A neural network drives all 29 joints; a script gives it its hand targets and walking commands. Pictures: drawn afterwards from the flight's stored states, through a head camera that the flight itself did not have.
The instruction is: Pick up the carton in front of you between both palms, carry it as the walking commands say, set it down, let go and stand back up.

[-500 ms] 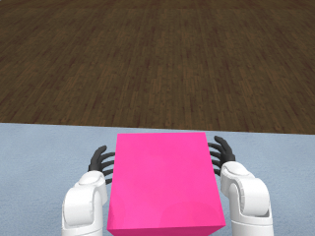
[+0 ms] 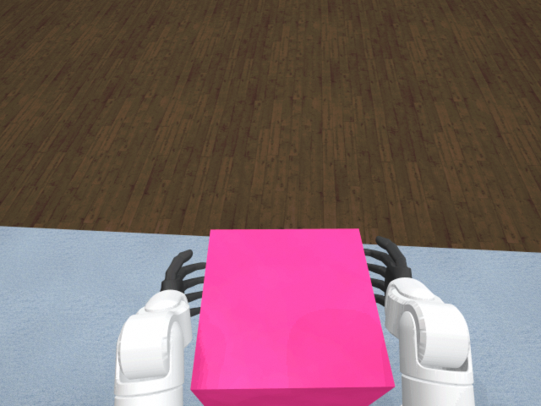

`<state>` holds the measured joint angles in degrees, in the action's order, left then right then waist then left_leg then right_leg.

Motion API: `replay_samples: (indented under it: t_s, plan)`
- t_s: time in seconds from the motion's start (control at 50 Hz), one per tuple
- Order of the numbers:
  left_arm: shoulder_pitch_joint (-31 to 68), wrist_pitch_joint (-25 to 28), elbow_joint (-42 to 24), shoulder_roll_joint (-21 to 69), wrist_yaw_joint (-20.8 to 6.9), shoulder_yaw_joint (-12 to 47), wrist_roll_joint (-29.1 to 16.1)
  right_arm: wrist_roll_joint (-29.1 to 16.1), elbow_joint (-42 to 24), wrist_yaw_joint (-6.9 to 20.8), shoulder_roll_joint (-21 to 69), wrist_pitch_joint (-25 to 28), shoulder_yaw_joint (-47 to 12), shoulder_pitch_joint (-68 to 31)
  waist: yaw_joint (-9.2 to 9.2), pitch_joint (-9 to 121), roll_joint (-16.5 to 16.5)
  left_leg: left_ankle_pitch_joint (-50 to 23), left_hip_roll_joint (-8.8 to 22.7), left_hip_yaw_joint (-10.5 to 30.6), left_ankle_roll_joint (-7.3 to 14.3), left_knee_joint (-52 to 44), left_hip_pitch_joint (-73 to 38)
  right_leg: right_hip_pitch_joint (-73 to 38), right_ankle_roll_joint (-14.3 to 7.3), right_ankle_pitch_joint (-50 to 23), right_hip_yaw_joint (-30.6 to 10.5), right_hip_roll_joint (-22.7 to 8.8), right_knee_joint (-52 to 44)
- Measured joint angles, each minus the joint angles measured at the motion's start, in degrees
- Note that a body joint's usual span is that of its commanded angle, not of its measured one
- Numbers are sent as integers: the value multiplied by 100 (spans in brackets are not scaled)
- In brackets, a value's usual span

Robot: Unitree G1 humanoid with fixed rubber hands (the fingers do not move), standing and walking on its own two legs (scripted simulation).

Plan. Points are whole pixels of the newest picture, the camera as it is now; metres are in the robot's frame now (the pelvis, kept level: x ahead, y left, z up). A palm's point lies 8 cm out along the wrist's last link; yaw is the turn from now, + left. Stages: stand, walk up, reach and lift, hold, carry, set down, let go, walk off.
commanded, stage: carry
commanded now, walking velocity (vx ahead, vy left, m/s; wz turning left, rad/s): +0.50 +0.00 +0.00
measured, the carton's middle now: (284, 331) +0.26 +0.00 -0.02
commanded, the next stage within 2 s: none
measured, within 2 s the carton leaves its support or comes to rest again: neither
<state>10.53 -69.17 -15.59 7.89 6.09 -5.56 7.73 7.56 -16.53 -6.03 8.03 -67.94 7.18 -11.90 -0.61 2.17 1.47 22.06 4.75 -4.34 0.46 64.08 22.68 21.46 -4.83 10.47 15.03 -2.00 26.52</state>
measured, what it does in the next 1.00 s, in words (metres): walks ahead: left foot, then right foot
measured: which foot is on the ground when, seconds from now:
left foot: up 0.00-0.32, down 0.34-0.84, up 0.86-1.00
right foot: down 0.00-0.34, up 0.36-0.80, down 0.82-1.00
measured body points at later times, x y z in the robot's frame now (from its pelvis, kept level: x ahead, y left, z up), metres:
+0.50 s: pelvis +0.34 +0.03 +0.00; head +0.36 +0.03 +0.45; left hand +0.64 +0.15 +0.06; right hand +0.61 -0.15 +0.07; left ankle +0.38 +0.09 -0.74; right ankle +0.21 -0.08 -0.64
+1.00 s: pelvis +0.67 -0.05 +0.01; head +0.71 -0.07 +0.45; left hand +0.97 +0.10 +0.11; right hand +0.98 -0.21 +0.11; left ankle +0.60 +0.08 -0.65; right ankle +0.69 -0.12 -0.74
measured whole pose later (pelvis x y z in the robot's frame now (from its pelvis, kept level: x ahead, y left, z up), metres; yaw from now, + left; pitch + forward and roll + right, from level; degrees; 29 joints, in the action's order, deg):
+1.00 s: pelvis +0.67 -0.05 +0.01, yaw -1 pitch +4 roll +1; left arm 17.7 -73.5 -26.1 9.3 7.4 -9.2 5.9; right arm 6.2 -26.2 -7.3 9.5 -72.0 9.4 -18.7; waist -1.2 -0.8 0.8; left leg 19.2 4.4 -3.7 1.7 63.9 28.1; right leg 18.2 -5.0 10.4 13.8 -1.7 23.6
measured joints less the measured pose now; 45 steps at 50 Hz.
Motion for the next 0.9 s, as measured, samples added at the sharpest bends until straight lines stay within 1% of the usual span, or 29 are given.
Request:
replay_samples:
  t_s: [0.06, 0.14, 0.22, 0.3, 0.32, 0.34, 0.36, 0.38, 0.4, 0.42, 0.44, 0.46, 0.48, 0.52, 0.6, 0.66, 0.72, 0.78, 0.8, 0.82, 0.84, 0.86, 0.88, 0.9]
  plan:
    - [-134, 75, -159, -19, 8, -13, -32, -1, -21, 3, -3, 104, -117, 37, -77, -89, -98, -375, 1, -104, 40, -409, 674, -492, 12, 21, -72, 22, -522]
    - [-244, 166, -344, -32, 42, -20, -100, 15, -129, 6, -15, 238, -255, 134, -107, -30, -167, -854, 34, -218, 7, -1484, 1150, -1130, 99, 210, -183, 30, -979]
    - [-250, 138, -504, -33, 61, 24, -146, -15, -357, -33, -27, 227, -289, 225, -47, 77, -154, -1483, 32, -403, 25, -2610, 1233, -1805, 253, 581, -239, 53, -1215]
    - [-203, -1, -648, -28, 38, 75, -106, -73, -566, -59, -30, 92, -252, 242, 11, 181, -172, -1946, -89, -728, 138, -3410, 936, -2472, 469, 1158, -298, 31, -1171]
    - [-188, -48, -677, -27, 35, 71, -91, -85, -575, -60, -28, 51, -240, 213, 21, 198, -198, -1937, -154, -842, 163, -3588, 757, -2581, 529, 1386, -319, -17, -976]
    - [-172, -94, -703, -27, 33, 56, -74, -91, -555, -54, -20, 10, -225, 160, 27, 213, -204, -1884, -213, -940, 218, -3733, 535, -2608, 574, 1664, -322, -80, -583]
    - [-132, -118, -674, -31, 30, 3, -62, -86, -452, -58, -11, 24, -237, 107, 78, 212, -336, -1808, -297, -1018, 382, -3540, 481, -2466, 586, 1911, -326, -270, 74]
    - [-97, -141, -619, -19, 30, -62, -47, -67, -318, -59, 1, 33, -234, 34, 125, 194, -399, -1569, -323, -1067, 482, -3287, 472, -2121, 559, 1801, -488, -373, 1032]
    - [-72, -165, -554, -15, 34, -107, -28, -60, -187, -57, 12, 23, -219, -35, 158, 160, -383, -1347, -308, -1085, 529, -3178, 417, -1661, 532, 1692, -755, -327, 2053]
    - [-55, -188, -490, -15, 32, -135, -14, -54, -87, -55, 21, 5, -200, -78, 179, 115, -336, -1209, -291, -1088, 538, -3223, 301, -1189, 480, 1609, -962, -234, 2933]
    - [-47, -210, -440, -15, 30, -142, -2, -52, -28, -54, 25, -15, -183, -90, 191, 70, -282, -1195, -276, -1081, 456, -3374, 146, -754, 419, 1481, -1072, -162, 3554]
    - [-42, -224, -403, -15, 29, -132, 6, -52, -8, -54, 24, -27, -171, -77, 199, 31, -241, -1190, -277, -1078, 431, -3562, -24, -370, 366, 1311, -1113, -133, 3885]
    - [-38, -228, -382, -15, 28, -115, 11, -53, -19, -55, 20, -34, -163, -52, 204, -1, -210, -1190, -284, -1072, 428, -3771, -203, -42, 328, 1128, -1115, -139, 3961]
    - [-29, -204, -384, -12, 26, -68, 14, -64, -102, -58, 10, -32, -145, -6, 218, -45, -150, -1192, -288, -1031, 416, -4161, -553, 464, 307, 842, -1069, -186, 3653]
    - [-34, -108, -514, -9, 29, 22, 15, -105, -320, -64, 3, 9, -114, 29, 206, -13, -97, -1071, -275, -922, 309, -4712, -1198, 1057, 406, 397, -947, -293, 2437]
    - [-60, -93, -650, -12, 38, 45, 17, -113, -415, -43, 7, 12, -119, 6, 156, 76, -104, -853, -265, -871, 187, -4958, -1680, 1206, 461, -51, -791, -333, 1458]
    - [-104, -139, -717, -18, 49, 34, 13, -78, -400, -18, 10, -22, -157, -14, 102, 175, -112, -526, -244, -844, 20, -5076, -2182, 1160, 445, -481, -585, -288, 723]
    - [-80, -249, -795, -17, 74, -8, -37, -52, -459, -16, 15, -127, -177, -46, 83, 203, -96, -45, -196, -789, -172, -4940, -2645, 899, 353, -705, -367, -191, 222]
    - [-29, -293, -836, -11, 83, -29, -60, -53, -525, -23, 21, -177, -161, -76, 76, 188, -77, 204, -142, -762, -242, -4702, -2731, 727, 319, -647, -270, -130, 60]
    - [53, -323, -860, 1, 89, -49, -82, -56, -605, -32, 24, -220, -126, -119, 67, 172, -46, 513, -49, -747, -287, -4252, -2712, 566, 256, -642, -202, -69, -4]
    - [147, -296, -810, 18, 95, -52, -93, -71, -648, -50, 30, -237, -50, -180, 30, 132, 82, 628, 147, -697, -273, -3489, -2469, 589, 112, -551, -123, -4, 284]
    - [259, -282, -747, 38, 96, -68, -101, -80, -687, -57, 41, -258, 34, -229, -19, 72, 124, 576, 190, -466, -228, -2498, -2052, 604, 3, -341, -83, 13, 525]
    - [356, -295, -714, 57, 100, -95, -109, -85, -721, -63, 53, -286, 97, -276, -41, -5, 107, 544, 112, -193, -170, -1501, -1561, 545, -61, -166, -68, 4, 590]
    - [427, -325, -721, 74, 104, -127, -118, -89, -762, -69, 66, -322, 139, -321, -45, -82, 69, 482, 14, -11, -85, -681, -1082, 429, -84, -63, -61, -7, 520]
